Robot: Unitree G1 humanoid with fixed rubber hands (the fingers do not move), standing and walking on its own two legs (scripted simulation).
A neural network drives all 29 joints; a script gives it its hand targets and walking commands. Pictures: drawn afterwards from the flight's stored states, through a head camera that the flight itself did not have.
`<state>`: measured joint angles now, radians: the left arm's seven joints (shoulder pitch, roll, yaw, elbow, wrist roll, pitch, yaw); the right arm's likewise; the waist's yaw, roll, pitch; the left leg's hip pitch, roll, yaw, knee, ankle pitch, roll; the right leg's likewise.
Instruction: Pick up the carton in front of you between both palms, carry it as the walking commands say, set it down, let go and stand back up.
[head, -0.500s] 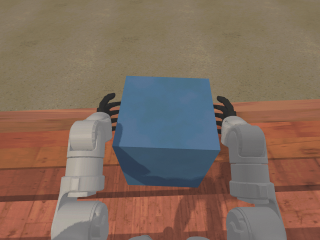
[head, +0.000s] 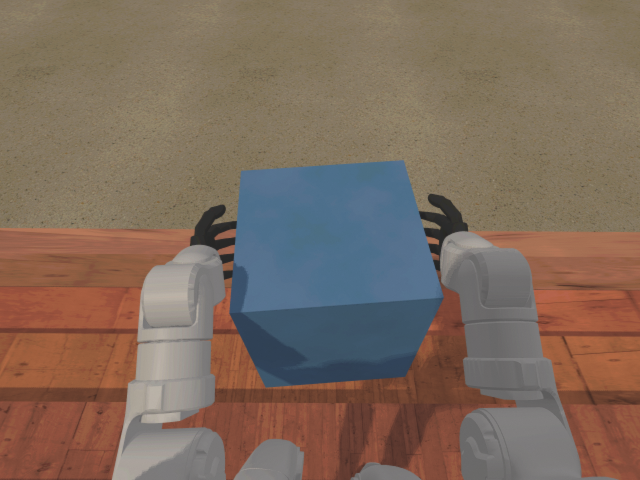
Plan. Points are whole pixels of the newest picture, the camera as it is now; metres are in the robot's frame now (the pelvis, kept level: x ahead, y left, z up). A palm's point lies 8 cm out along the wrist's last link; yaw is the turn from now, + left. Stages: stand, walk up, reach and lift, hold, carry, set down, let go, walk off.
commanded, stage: carry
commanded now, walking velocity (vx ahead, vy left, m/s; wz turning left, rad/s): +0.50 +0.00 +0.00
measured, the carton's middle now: (329, 282) +0.36 +0.02 +0.03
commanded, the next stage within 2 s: none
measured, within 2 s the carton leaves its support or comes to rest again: neither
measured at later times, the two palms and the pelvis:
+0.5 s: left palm (266, 165) +0.72 +0.16 -0.07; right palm (403, 176) +0.69 -0.13 -0.07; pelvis +0.37 +0.04 -0.15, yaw +0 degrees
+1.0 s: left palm (277, 132) +1.07 +0.19 -0.23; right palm (373, 132) +1.10 -0.11 -0.24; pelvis +0.75 +0.01 -0.30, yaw +0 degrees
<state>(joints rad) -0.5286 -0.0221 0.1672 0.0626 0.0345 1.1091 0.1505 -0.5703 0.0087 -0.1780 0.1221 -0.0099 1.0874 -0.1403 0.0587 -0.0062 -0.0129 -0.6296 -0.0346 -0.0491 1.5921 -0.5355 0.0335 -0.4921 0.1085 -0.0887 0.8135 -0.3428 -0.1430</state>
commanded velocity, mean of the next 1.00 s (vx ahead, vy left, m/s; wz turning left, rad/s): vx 0.50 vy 0.00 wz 0.00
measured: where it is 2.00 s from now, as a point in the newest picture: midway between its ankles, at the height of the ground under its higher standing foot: (326, 258)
